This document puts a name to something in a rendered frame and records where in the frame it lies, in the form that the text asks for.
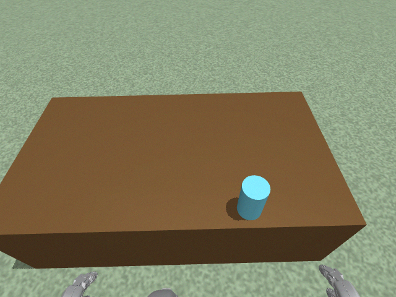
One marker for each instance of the left robot hand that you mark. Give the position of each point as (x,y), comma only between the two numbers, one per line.
(79,285)

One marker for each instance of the can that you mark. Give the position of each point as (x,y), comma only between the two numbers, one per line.
(253,196)

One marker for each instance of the right robot hand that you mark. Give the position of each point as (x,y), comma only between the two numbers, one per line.
(342,288)

